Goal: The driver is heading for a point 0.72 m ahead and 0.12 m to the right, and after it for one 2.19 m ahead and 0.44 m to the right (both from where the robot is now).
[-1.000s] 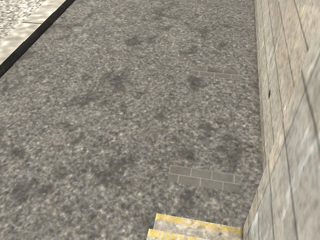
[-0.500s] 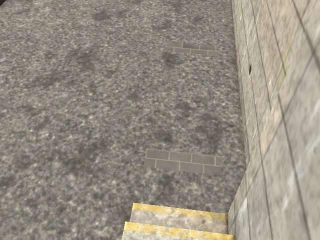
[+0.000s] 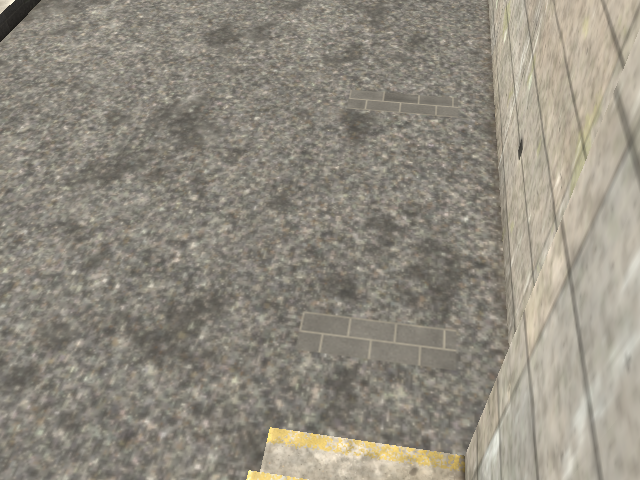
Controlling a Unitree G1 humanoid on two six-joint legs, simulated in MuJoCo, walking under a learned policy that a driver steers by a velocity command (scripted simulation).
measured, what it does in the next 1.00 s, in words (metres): goes down: right foot 0.20 m lower, then left foot 0.19 m higher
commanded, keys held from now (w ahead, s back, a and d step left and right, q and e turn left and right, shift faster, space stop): no key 0.30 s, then w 0.70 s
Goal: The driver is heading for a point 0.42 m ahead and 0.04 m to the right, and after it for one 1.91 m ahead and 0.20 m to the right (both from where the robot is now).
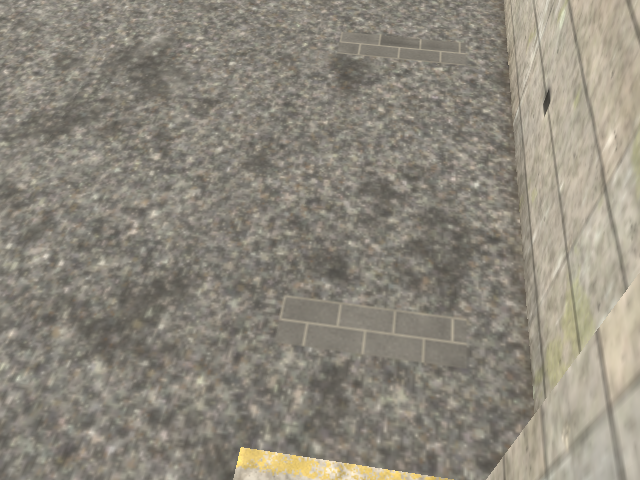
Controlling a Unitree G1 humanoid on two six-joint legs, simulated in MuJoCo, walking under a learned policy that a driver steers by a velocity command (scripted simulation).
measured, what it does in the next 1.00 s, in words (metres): goes down: left foot 0.03 m higher, then right foot 0.21 m lower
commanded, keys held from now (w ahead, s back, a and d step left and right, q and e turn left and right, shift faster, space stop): w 1.00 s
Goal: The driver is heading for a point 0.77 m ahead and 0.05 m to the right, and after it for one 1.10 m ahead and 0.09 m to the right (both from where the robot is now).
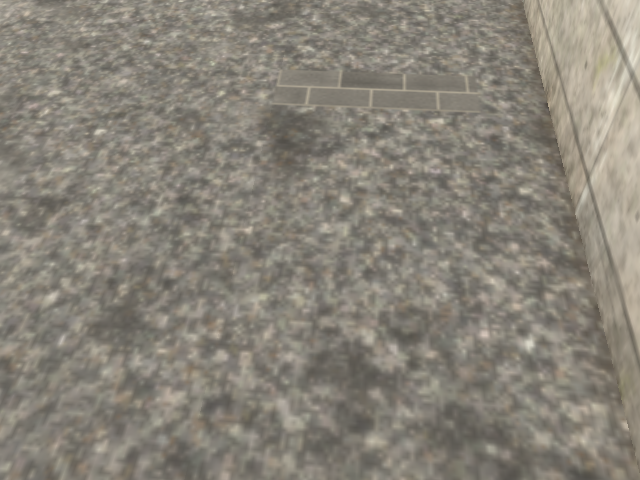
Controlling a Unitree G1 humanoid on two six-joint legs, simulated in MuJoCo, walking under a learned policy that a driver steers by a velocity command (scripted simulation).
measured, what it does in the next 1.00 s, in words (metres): walks ahead: right foot, then left foot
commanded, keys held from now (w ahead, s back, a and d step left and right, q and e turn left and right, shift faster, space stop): w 1.00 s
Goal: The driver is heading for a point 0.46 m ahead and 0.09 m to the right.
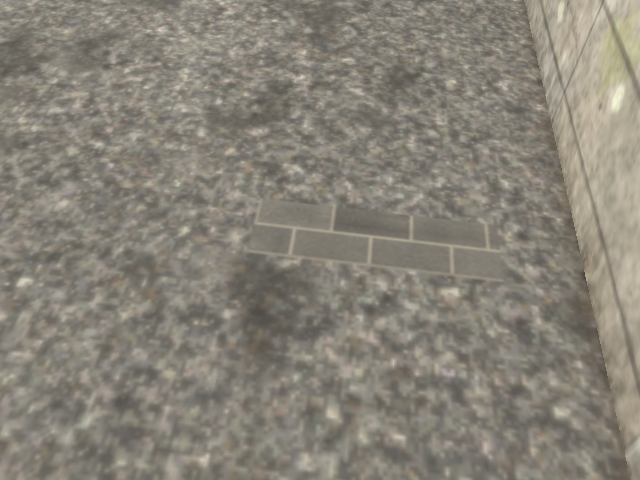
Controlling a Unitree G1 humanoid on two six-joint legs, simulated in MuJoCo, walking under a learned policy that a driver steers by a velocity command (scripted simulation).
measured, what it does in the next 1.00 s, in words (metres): walks ahead: right foot, then left foot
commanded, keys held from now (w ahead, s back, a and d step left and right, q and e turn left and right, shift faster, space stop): w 0.44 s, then no key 0.56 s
